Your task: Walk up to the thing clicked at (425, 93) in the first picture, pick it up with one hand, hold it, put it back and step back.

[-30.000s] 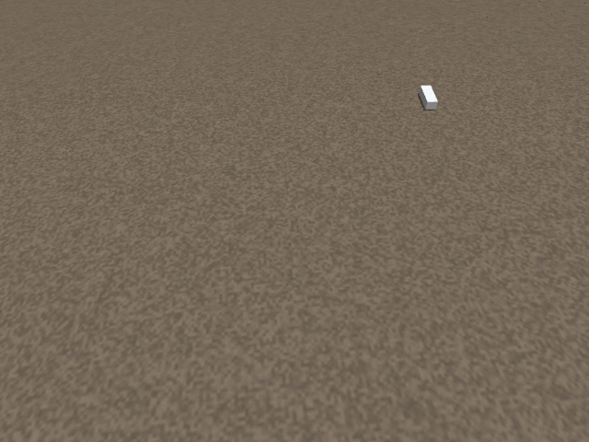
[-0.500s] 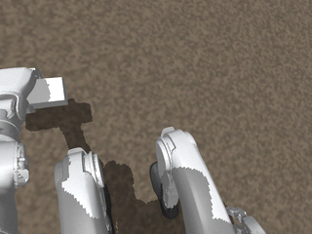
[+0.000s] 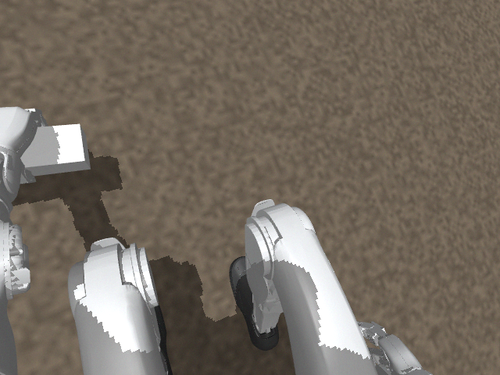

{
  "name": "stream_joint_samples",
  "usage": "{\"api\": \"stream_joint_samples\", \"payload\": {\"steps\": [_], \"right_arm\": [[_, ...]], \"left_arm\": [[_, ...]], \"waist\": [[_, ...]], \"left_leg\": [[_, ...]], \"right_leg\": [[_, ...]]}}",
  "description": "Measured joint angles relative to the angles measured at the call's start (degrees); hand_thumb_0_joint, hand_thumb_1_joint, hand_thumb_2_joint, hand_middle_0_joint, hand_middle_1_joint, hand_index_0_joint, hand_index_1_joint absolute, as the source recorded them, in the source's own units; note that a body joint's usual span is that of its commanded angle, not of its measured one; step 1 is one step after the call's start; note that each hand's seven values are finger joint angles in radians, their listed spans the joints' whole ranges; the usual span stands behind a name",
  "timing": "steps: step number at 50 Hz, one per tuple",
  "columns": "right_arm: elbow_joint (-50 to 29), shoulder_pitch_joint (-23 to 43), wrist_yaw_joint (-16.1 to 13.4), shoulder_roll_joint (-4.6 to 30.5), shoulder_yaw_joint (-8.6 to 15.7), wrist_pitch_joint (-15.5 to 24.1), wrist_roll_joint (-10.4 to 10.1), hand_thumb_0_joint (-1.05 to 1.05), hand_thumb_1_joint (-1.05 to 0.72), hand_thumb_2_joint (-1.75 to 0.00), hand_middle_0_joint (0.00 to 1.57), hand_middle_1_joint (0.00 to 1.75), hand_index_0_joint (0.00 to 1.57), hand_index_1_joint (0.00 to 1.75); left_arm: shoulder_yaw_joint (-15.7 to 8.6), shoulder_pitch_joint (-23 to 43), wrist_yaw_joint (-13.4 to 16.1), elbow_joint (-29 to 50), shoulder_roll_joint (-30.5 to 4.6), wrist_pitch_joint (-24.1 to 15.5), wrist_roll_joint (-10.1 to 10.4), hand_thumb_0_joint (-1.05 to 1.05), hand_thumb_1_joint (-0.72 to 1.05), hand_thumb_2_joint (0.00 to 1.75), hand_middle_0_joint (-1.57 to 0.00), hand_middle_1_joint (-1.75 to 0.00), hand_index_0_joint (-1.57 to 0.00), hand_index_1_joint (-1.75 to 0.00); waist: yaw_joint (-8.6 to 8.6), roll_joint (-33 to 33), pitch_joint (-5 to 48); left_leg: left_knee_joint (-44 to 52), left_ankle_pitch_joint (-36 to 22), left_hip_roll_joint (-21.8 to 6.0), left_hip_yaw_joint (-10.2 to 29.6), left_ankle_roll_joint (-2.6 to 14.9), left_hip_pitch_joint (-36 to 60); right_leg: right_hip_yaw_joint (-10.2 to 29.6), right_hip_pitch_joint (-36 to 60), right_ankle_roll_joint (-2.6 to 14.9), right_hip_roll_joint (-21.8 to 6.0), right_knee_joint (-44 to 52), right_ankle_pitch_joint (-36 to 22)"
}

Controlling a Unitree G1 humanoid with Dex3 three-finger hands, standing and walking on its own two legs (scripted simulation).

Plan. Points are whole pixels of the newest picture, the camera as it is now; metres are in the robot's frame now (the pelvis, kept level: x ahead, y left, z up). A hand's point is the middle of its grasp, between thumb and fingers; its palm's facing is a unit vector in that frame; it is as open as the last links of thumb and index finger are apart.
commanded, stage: lower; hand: left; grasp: from above
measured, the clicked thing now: (16, 154) +0.48 +0.29 -0.21
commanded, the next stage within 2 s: rest in 0.08 s
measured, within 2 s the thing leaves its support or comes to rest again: rests again in 1.38 s
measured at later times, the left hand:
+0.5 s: hand (34, 157) +0.48 +0.28 -0.24, palm faces -0.48 -0.07 -0.87, open 9.5 cm
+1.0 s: hand (39, 159) +0.48 +0.28 -0.26, palm faces -0.46 -0.07 -0.88, open 9.5 cm
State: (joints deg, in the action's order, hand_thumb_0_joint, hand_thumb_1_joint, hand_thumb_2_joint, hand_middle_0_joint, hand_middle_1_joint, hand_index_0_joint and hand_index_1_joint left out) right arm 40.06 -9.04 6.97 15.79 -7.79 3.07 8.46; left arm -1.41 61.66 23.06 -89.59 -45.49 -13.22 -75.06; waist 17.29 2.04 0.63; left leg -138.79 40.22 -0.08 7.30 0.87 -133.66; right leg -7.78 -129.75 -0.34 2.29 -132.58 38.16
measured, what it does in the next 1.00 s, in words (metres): stands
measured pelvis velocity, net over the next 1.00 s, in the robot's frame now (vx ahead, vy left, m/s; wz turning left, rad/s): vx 0.00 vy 0.01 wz -0.08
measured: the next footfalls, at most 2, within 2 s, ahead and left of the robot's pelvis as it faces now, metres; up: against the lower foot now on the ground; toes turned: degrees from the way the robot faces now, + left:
none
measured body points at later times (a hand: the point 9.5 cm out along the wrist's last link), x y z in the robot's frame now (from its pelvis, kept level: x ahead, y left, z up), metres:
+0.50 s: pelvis +0.00 +0.00 -0.02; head +0.28 +0.09 +0.33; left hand +0.50 +0.28 -0.19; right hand +0.03 -0.26 -0.09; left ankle +0.07 +0.12 -0.30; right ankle +0.10 -0.11 -0.30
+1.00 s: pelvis +0.00 +0.01 -0.02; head +0.29 +0.11 +0.31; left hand +0.50 +0.28 -0.21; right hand +0.04 -0.25 -0.08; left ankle +0.07 +0.12 -0.30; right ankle +0.10 -0.11 -0.30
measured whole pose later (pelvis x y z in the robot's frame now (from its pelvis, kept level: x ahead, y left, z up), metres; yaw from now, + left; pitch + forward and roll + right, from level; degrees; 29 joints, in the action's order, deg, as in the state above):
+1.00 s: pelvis +0.00 +0.01 -0.02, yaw -4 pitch +31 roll -13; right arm 37.0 -7.4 11.3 18.0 -15.1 10.1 12.3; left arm -3.2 63.5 32.8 -97.1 -54.2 -12.5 -76.5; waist 21.9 6.6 -6.6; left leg -144.7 42.3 -0.5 11.5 0.9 -135.0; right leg -11.4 -129.8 -1.1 3.5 -135.1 38.3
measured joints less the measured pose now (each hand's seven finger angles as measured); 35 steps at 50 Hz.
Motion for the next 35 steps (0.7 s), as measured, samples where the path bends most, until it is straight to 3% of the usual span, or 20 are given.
{"api": "stream_joint_samples", "payload": {"steps": [11, 23, 28, 35], "right_arm": [[-0.48, -0.69, 0.64, 0.25, -1.72, 1.61, 1.42, 0.00, -0.91, -0.89, 0.20, 0.30, 0.20, 0.30], [-1.24, -0.47, 1.61, 0.70, -4.01, 3.31, 1.96, 0.00, -0.90, -0.89, 0.20, 0.30, 0.20, 0.30], [-2.46, -0.19, 1.86, 1.44, -4.85, 3.68, 2.42, 0.00, -0.90, -0.89, 0.20, 0.30, 0.21, 0.30], [-2.70, 0.63, 2.24, 2.45, -5.44, 4.45, 3.27, 0.00, -0.90, -0.89, 0.20, 0.30, 0.20, 0.30]], "left_arm": [[-1.82, 0.35, 3.89, -2.20, -2.48, 0.18, -1.79, 0.00, 0.07, 0.48, -0.68, -0.60, -0.71, -0.55], [-2.18, 0.80, 4.86, -3.80, -4.46, 1.09, -0.11, 0.00, 0.08, 0.48, -0.66, -0.61, -0.70, -0.56], [-4.40, 0.31, 5.28, -4.05, -5.96, 0.12, -1.02, 0.00, 0.09, 0.47, -0.67, -0.60, -0.70, -0.56], [-3.57, 0.67, 6.92, -5.46, -7.79, -0.36, -1.85, 0.00, 0.08, 0.47, -0.67, -0.60, -0.71, -0.55]], "waist": [[1.67, 0.80, -2.02], [2.74, 1.51, -4.61], [3.41, 2.16, -5.60], [3.63, 3.33, -6.29]], "left_leg": [[-2.57, 0.17, -0.03, 0.87, 0.08, -1.81], [-4.05, 1.07, -0.42, 1.98, 0.13, -1.82], [-4.51, 1.08, -0.26, 2.67, -0.07, -1.77], [-5.24, 1.29, -0.33, 3.50, -0.10, -1.77]], "right_leg": [[-0.83, -1.47, -0.18, 0.18, -1.85, -0.18], [-1.77, -1.38, -0.37, 0.73, -2.37, -0.06], [-2.37, -1.05, -0.27, 0.71, -2.46, -0.11], [-3.07, -0.87, -0.37, 0.93, -2.57, -0.28]]}}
